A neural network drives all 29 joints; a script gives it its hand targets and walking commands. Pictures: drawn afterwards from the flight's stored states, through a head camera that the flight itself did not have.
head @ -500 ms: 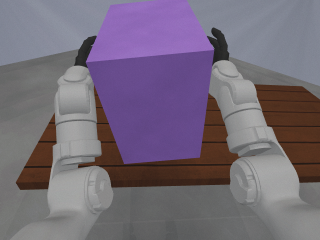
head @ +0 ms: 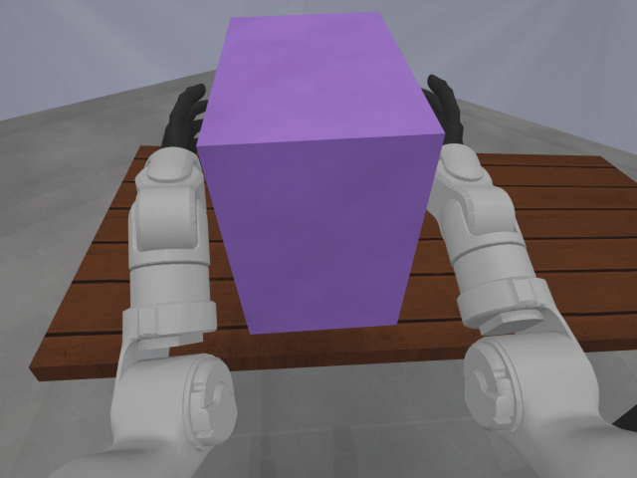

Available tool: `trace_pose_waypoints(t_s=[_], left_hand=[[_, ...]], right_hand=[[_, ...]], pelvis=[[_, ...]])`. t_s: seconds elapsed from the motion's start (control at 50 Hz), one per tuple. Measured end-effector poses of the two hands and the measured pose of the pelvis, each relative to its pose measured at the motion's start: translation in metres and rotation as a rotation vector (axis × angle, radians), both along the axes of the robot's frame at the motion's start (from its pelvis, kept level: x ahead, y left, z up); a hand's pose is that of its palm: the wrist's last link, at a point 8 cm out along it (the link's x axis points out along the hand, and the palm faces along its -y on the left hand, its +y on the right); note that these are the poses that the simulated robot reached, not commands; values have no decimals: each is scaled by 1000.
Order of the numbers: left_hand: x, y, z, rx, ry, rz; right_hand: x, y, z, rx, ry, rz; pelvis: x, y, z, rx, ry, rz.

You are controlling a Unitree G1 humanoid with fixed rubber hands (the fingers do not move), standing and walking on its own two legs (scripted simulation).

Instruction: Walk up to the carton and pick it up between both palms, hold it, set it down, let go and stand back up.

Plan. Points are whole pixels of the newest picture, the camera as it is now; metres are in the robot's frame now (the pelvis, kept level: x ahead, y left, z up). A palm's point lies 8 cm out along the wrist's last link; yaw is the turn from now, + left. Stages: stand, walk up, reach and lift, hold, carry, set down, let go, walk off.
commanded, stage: set down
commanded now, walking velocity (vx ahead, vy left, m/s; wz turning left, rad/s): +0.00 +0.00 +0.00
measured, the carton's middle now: (314, 172) +0.45 -0.02 +0.21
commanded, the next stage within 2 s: none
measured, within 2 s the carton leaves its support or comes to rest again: rests again in 1.34 s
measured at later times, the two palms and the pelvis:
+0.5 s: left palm (202, 212) +0.40 +0.12 +0.19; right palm (437, 209) +0.38 -0.16 +0.21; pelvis -0.01 +0.00 +0.00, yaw +0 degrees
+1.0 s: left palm (208, 232) +0.41 +0.12 +0.15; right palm (429, 226) +0.39 -0.17 +0.17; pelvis +0.00 +0.00 +0.00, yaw +0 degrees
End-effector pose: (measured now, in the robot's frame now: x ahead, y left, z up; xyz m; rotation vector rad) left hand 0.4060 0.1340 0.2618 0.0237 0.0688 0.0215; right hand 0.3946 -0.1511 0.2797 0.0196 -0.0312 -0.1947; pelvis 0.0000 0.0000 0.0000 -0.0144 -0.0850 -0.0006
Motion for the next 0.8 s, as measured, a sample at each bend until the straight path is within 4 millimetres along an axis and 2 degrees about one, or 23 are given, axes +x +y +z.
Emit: trace_pose_waypoints(t_s=[0.08,0.24,0.32,0.4,0.6,0.68,0.8], left_hand=[[1,5,-14,-5,31,2],[-1,7,-65,-6,81,-5],[-4,2,-82,3,91,-15],[-5,-6,-84,9,85,-28],[0,-14,-67,1,77,-37],[3,-10,-75,0,100,-30],[4,-6,-97,8,131,-26]], right_hand=[[3,4,-12,-2,23,7],[0,8,-60,-29,73,-1],[-6,2,-77,-34,83,-14],[-12,-5,-82,-37,77,-31],[-10,-13,-68,-42,67,-44],[-5,-9,-73,-41,87,-35],[0,-5,-91,-41,119,-26]], pelvis=[[-1,-1,0,2,-2,7],[-2,-3,1,1,19,19],[-3,-2,1,-2,33,19],[-4,-1,1,-3,41,12],[-6,-1,1,2,20,-4],[-5,-2,1,3,25,0],[-1,-3,1,3,46,9]])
